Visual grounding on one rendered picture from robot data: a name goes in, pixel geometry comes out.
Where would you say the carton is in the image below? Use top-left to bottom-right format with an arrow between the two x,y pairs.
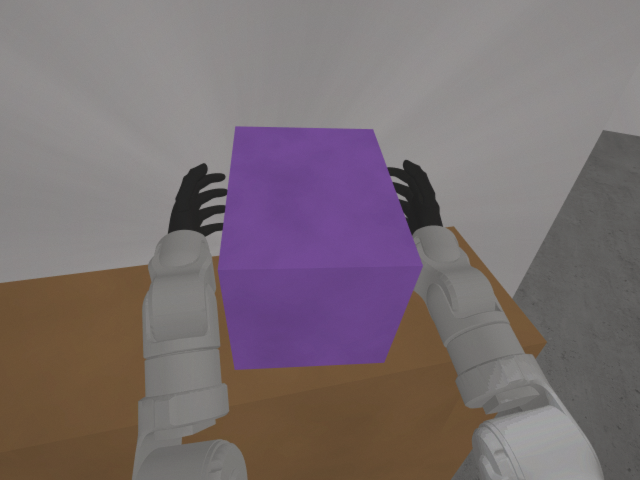
218,126 -> 423,370

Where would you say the pedestal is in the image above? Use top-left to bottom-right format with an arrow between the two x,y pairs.
0,226 -> 547,480

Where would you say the robot right hand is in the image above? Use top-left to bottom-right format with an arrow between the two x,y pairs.
387,160 -> 443,235

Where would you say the left robot forearm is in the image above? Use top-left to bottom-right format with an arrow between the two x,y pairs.
132,230 -> 229,480

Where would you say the robot left upper arm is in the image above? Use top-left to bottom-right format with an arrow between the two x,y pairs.
135,439 -> 248,480

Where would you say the right robot forearm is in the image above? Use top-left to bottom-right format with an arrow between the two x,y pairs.
412,225 -> 604,480

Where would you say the robot left hand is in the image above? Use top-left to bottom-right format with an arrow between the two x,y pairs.
168,163 -> 227,237

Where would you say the robot right upper arm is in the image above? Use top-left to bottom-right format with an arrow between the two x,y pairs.
472,405 -> 603,480

